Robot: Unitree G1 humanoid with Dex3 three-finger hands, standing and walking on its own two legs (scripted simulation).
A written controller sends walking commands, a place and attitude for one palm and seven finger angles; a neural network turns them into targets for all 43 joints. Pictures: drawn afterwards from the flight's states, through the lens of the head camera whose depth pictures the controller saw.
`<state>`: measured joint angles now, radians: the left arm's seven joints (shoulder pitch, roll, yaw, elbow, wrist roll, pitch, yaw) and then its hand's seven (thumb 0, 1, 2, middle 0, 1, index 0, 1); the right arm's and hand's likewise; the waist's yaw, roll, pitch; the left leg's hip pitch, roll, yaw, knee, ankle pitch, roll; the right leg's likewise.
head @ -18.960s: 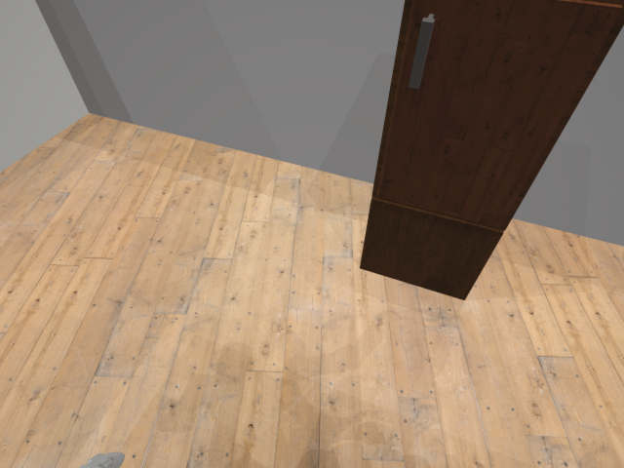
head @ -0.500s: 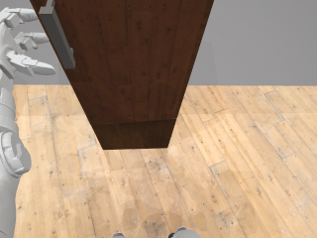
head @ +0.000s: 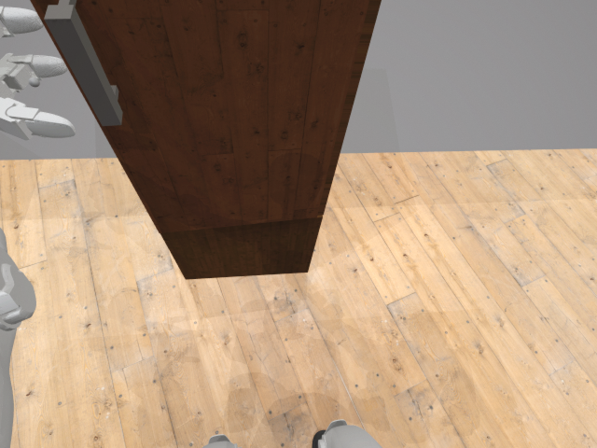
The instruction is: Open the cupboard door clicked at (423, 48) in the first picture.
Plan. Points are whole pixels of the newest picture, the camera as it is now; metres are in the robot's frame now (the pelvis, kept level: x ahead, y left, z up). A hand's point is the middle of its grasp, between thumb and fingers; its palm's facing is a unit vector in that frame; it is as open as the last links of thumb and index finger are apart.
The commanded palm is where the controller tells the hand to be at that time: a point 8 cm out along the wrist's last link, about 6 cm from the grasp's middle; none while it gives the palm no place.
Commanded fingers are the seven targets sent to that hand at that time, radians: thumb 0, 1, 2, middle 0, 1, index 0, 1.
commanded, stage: move the hooked fingers beside the handle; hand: left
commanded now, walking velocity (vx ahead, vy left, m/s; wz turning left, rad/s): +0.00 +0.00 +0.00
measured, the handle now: (91, 61) +0.56 +0.19 +0.16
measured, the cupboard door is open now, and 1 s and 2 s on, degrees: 4 4 3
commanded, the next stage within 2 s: slide the fingers in behind the handle in 0.78 s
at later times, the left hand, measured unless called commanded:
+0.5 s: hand (35, 80) +0.52 +0.24 +0.16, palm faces -0.03 -1.00 -0.01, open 14.0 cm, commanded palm +0.51 +0.29 +0.15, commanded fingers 0.00 -0.50 0.30 -0.30 -1.20 -0.30 -1.20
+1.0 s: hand (27, 84) +0.51 +0.24 +0.17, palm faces -0.04 -1.00 +0.01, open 14.0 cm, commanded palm +0.50 +0.29 +0.16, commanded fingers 0.00 -0.50 0.30 -0.30 -1.20 -0.30 -1.20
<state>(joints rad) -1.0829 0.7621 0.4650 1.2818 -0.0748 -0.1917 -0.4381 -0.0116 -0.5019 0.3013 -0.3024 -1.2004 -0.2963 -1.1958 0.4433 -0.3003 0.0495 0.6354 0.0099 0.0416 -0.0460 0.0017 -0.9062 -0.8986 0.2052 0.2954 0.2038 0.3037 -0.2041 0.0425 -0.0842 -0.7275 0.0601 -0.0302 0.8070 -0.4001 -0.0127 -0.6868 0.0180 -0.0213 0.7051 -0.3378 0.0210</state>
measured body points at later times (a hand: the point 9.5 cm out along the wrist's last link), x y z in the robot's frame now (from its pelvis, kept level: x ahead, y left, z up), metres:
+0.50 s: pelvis +0.00 +0.00 +0.00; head +0.11 +0.01 +0.44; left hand +0.52 +0.29 +0.17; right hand -0.03 -0.27 -0.10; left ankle -0.02 +0.12 -0.71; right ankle -0.01 -0.14 -0.71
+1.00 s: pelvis +0.00 +0.00 +0.00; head +0.10 +0.02 +0.44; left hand +0.51 +0.30 +0.17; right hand -0.01 -0.27 -0.10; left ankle -0.02 +0.12 -0.71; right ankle -0.01 -0.14 -0.71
